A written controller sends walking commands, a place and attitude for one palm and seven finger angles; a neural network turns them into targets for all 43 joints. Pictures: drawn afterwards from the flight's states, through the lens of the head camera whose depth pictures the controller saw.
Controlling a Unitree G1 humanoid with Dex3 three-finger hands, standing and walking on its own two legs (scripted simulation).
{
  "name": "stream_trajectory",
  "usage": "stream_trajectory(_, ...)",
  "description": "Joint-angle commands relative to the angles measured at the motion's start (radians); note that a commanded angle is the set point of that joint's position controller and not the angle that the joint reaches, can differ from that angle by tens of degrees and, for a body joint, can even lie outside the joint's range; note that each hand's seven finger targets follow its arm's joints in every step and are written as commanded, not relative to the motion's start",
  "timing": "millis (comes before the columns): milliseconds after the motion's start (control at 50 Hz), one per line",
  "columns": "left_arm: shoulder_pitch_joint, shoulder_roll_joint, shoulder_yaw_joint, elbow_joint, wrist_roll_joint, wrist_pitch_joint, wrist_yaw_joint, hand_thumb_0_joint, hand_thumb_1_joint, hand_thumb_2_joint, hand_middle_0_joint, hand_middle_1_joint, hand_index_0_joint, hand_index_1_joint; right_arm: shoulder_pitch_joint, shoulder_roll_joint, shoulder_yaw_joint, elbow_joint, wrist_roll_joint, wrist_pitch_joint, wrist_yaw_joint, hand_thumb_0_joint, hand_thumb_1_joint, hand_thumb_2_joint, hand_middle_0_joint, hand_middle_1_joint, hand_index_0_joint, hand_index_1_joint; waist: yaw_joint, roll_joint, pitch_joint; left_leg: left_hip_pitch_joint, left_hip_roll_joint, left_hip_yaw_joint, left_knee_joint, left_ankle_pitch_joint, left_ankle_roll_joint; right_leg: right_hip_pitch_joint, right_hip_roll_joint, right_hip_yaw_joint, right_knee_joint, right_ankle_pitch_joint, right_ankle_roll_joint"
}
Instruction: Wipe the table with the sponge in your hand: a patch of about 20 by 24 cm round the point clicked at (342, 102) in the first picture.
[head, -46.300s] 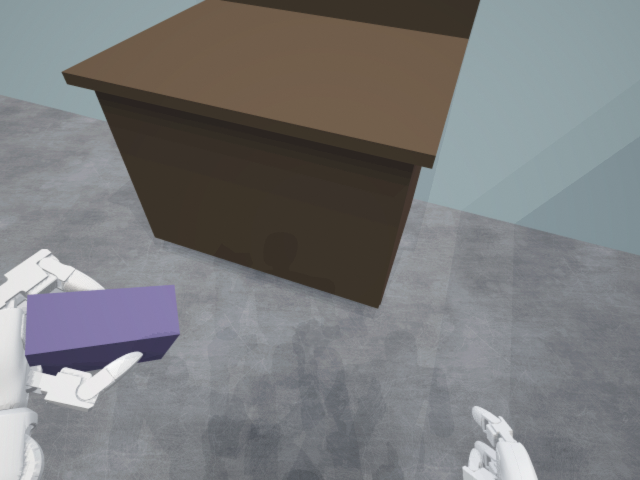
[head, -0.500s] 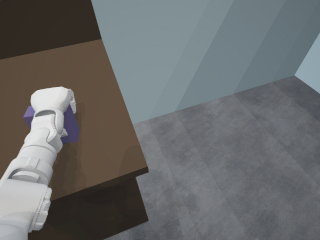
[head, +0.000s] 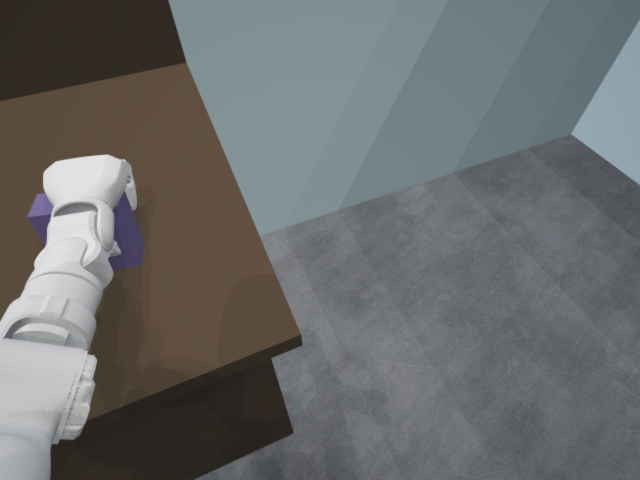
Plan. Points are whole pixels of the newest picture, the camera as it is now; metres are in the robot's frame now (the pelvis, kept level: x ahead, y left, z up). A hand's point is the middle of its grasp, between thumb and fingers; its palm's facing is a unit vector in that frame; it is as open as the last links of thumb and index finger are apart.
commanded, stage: wipe back along the third lane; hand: left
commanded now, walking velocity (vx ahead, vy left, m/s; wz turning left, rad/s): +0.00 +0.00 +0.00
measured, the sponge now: (98, 241) +0.41 +0.33 +0.05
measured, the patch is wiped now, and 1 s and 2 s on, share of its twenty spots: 0.90 0.95 1.00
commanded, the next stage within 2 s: slide back across to the middle lane in 1.54 s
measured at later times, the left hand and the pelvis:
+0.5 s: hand (103, 229) +0.40 +0.29 +0.09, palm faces +0.02 +0.02 -1.00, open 9.5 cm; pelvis +0.03 +0.02 +0.01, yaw +1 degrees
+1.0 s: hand (112, 264) +0.35 +0.26 +0.09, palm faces +0.08 -0.03 -1.00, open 9.4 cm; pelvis +0.04 +0.01 +0.01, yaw +0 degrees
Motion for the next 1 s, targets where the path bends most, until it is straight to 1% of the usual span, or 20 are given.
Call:
stream_trajectory(0, -0.140, 0.081, -0.002, -0.115, -0.038, -0.005, 0.030, 0.000, 0.100, 1.300, -1.200, -1.600, -1.200, -1.600, -0.021, -0.134, -0.045, -0.108, 0.000, -0.033, 0.004, 0.000, -0.900, -0.900, 0.200, 0.300, 0.200, 0.300, 0.011, -0.093, -0.220, 0.109, 0.008, 0.013, -0.078, 0.248, 0.006, 0.177, 0.011, -0.028, -0.057, 0.257, -0.034)
stream_trajectory(160, -0.034, 0.000, -0.052, -0.231, -0.080, 0.097, 0.025, 0.000, 0.100, 1.300, -1.200, -1.600, -1.200, -1.600, -0.112, -0.132, -0.036, -0.105, 0.011, -0.036, 0.020, 0.000, -0.900, -0.900, 0.200, 0.300, 0.200, 0.300, 0.034, -0.087, -0.150, 0.149, 0.009, 0.007, -0.123, 0.246, 0.005, 0.200, 0.010, -0.033, -0.087, 0.234, -0.042)
stream_trajectory(180, -0.029, 0.013, -0.040, -0.260, -0.076, 0.108, 0.018, 0.000, 0.100, 1.300, -1.200, -1.600, -1.200, -1.600, -0.121, -0.136, -0.038, -0.103, 0.011, -0.033, 0.021, 0.000, -0.900, -0.900, 0.200, 0.300, 0.200, 0.300, 0.040, -0.066, -0.161, 0.165, 0.012, 0.001, -0.130, 0.270, 0.000, 0.209, 0.010, -0.033, -0.086, 0.243, -0.048)
stream_trajectory(220, 0.011, -0.050, -0.087, -0.304, -0.086, 0.134, 0.002, 0.000, 0.100, 1.300, -1.200, -1.600, -1.200, -1.600, -0.146, -0.126, -0.033, -0.119, 0.012, -0.030, 0.024, 0.000, -0.900, -0.900, 0.200, 0.300, 0.200, 0.300, 0.044, -0.069, -0.154, 0.185, 0.013, 0.000, -0.131, 0.287, 0.000, 0.213, 0.010, -0.042, -0.083, 0.249, -0.048)
stream_trajectory(280, 0.040, -0.034, -0.079, -0.363, -0.084, 0.177, -0.025, 0.000, 0.100, 1.300, -1.200, -1.600, -1.200, -1.600, -0.178, -0.132, -0.028, -0.129, 0.011, -0.019, 0.022, 0.000, -0.900, -0.900, 0.200, 0.300, 0.200, 0.300, 0.054, -0.056, -0.172, 0.211, 0.012, -0.003, -0.134, 0.340, -0.005, 0.245, 0.008, -0.039, -0.085, 0.292, -0.052)
stream_trajectory(300, 0.047, -0.070, -0.107, -0.394, -0.090, 0.185, -0.034, 0.000, 0.100, 1.300, -1.200, -1.600, -1.200, -1.600, -0.185, -0.124, -0.027, -0.140, 0.010, -0.020, 0.023, 0.000, -0.900, -0.900, 0.200, 0.300, 0.200, 0.300, 0.051, -0.075, -0.171, 0.219, 0.012, -0.002, -0.131, 0.348, -0.002, 0.249, 0.007, -0.044, -0.082, 0.301, -0.047)
stream_trajectory(340, 0.101, -0.061, -0.096, -0.422, -0.090, 0.203, -0.050, 0.000, 0.100, 1.300, -1.200, -1.600, -1.200, -1.600, -0.205, -0.126, -0.022, -0.149, 0.009, -0.014, 0.022, 0.000, -0.900, -0.900, 0.200, 0.300, 0.200, 0.300, 0.057, -0.098, -0.166, 0.225, 0.012, -0.003, -0.128, 0.369, -0.002, 0.260, 0.006, -0.043, -0.082, 0.326, -0.047)
stream_trajectory(420, 0.188, -0.116, -0.129, -0.539, -0.091, 0.227, -0.076, 0.000, 0.100, 1.300, -1.200, -1.600, -1.200, -1.600, -0.234, -0.114, -0.019, -0.179, 0.011, -0.012, 0.033, 0.000, -0.900, -0.900, 0.200, 0.300, 0.200, 0.300, 0.068, -0.076, -0.176, 0.275, 0.019, -0.011, -0.109, 0.519, -0.010, 0.268, 0.007, -0.045, -0.066, 0.386, -0.046)
stream_trajectory(480, 0.216, -0.084, -0.098, -0.618, -0.090, 0.245, -0.085, 0.000, 0.100, 1.300, -1.200, -1.600, -1.200, -1.600, -0.256, -0.117, -0.017, -0.193, 0.010, -0.012, 0.036, 0.000, -0.900, -0.900, 0.200, 0.300, 0.200, 0.300, 0.077, -0.064, -0.186, 0.292, 0.021, -0.012, -0.108, 0.571, -0.017, 0.293, 0.004, -0.041, -0.065, 0.420, -0.046)
stream_trajectory(540, 0.269, -0.120, -0.121, -0.672, -0.097, 0.267, -0.089, 0.000, 0.100, 1.300, -1.200, -1.600, -1.200, -1.600, -0.273, -0.108, -0.008, -0.202, 0.010, -0.017, 0.040, 0.000, -0.900, -0.900, 0.200, 0.300, 0.200, 0.300, 0.078, -0.081, -0.166, 0.297, 0.019, -0.010, -0.098, 0.614, -0.017, 0.298, 0.004, -0.043, -0.061, 0.462, -0.043)
stream_trajectory(580, 0.280, -0.099, -0.103, -0.729, -0.096, 0.279, -0.090, 0.000, 0.100, 1.300, -1.200, -1.600, -1.200, -1.600, -0.285, -0.111, -0.008, -0.209, 0.008, -0.017, 0.043, 0.000, -0.900, -0.900, 0.200, 0.300, 0.200, 0.300, 0.086, -0.059, -0.192, 0.311, 0.020, -0.011, -0.099, 0.646, -0.026, 0.319, 0.002, -0.036, -0.059, 0.476, -0.044)
stream_trajectory(640, 0.391, -0.128, -0.106, -0.779, -0.108, 0.293, -0.088, 0.000, 0.100, 1.300, -1.200, -1.600, -1.200, -1.600, -0.302, -0.101, -0.002, -0.221, 0.007, -0.028, 0.054, 0.000, -0.900, -0.900, 0.200, 0.300, 0.200, 0.300, 0.098, -0.077, -0.199, 0.315, 0.019, -0.009, -0.087, 0.701, -0.026, 0.346, 0.000, -0.037, -0.049, 0.541, -0.039)
stream_trajectory(660, 0.435, -0.109, -0.081, -0.800, -0.111, 0.296, -0.087, 0.000, 0.100, 1.300, -1.200, -1.600, -1.200, -1.600, -0.306, -0.100, -0.003, -0.223, 0.008, -0.031, 0.054, 0.000, -0.900, -0.900, 0.200, 0.300, 0.200, 0.300, 0.105, -0.096, -0.211, 0.317, 0.018, -0.006, -0.084, 0.710, -0.025, 0.365, 0.000, -0.031, -0.044, 0.568, -0.037)
stream_trajectory(680, 0.441, -0.112, -0.087, -0.832, -0.106, 0.298, -0.086, 0.000, 0.100, 1.300, -1.200, -1.600, -1.200, -1.600, -0.314, -0.102, -0.002, -0.226, 0.007, -0.032, 0.057, 0.000, -0.900, -0.900, 0.200, 0.300, 0.200, 0.300, 0.106, -0.069, -0.225, 0.326, 0.019, -0.006, -0.086, 0.732, -0.032, 0.373, -0.002, -0.025, -0.045, 0.577, -0.039)
stream_trajectory(740, 0.482, -0.156, -0.125, -0.887, -0.105, 0.318, -0.087, 0.000, 0.100, 1.300, -1.200, -1.600, -1.200, -1.600, -0.333, -0.096, 0.002, -0.231, 0.008, -0.035, 0.066, 0.000, -0.900, -0.900, 0.200, 0.300, 0.200, 0.300, 0.100, -0.097, -0.179, 0.311, 0.019, -0.006, -0.099, 0.675, -0.028, 0.360, 0.001, -0.032, -0.052, 0.538, -0.036)
stream_trajectory(780, 0.523, -0.127, -0.094, -0.938, -0.109, 0.330, -0.080, 0.000, 0.100, 1.300, -1.200, -1.600, -1.200, -1.600, -0.347, -0.098, 0.002, -0.238, 0.008, -0.037, 0.069, 0.000, -0.900, -0.900, 0.200, 0.300, 0.200, 0.300, 0.113, -0.089, -0.189, 0.315, 0.019, -0.005, -0.110, 0.667, -0.031, 0.386, 0.000, -0.025, -0.057, 0.531, -0.038)
stream_trajectory(820, 0.550, -0.157, -0.116, -0.958, -0.111, 0.347, -0.078, 0.000, 0.100, 1.300, -1.200, -1.600, -1.200, -1.600, -0.354, -0.089, 0.008, -0.238, 0.009, -0.042, 0.071, 0.000, -0.900, -0.900, 0.200, 0.300, 0.200, 0.300, 0.112, -0.097, -0.164, 0.311, 0.019, -0.008, -0.111, 0.673, -0.028, 0.381, 0.001, -0.034, -0.055, 0.538, -0.037)
stream_trajectory(880, 0.552, -0.106, -0.075, -0.979, -0.107, 0.373, -0.074, 0.000, 0.100, 1.300, -1.200, -1.600, -1.200, -1.600, -0.365, -0.098, 0.009, -0.231, 0.004, -0.041, 0.068, 0.000, -0.900, -0.900, 0.200, 0.300, 0.200, 0.300, 0.119, -0.097, -0.168, 0.308, 0.016, 0.001, -0.123, 0.629, -0.028, 0.402, 0.000, -0.025, -0.061, 0.525, -0.039)
stream_trajectory(920, 0.573, -0.120, -0.088, -0.969, -0.106, 0.382, -0.076, 0.000, 0.100, 1.300, -1.200, -1.600, -1.200, -1.600, -0.374, -0.090, 0.016, -0.229, 0.006, -0.043, 0.064, 0.000, -0.900, -0.900, 0.200, 0.300, 0.200, 0.300, 0.117, -0.118, -0.132, 0.294, 0.012, 0.005, -0.132, 0.577, -0.022, 0.396, 0.001, -0.029, -0.066, 0.501, -0.037)
stream_trajectory(980, 0.572, -0.103, -0.080, -0.995, -0.100, 0.390, -0.079, 0.000, 0.100, 1.300, -1.200, -1.600, -1.200, -1.600, -0.384, -0.094, 0.018, -0.230, 0.004, -0.040, 0.060, 0.000, -0.900, -0.900, 0.200, 0.300, 0.200, 0.300, 0.124, -0.088, -0.130, 0.293, 0.009, 0.007, -0.152, 0.514, -0.023, 0.399, 0.003, -0.023, -0.077, 0.440, -0.041)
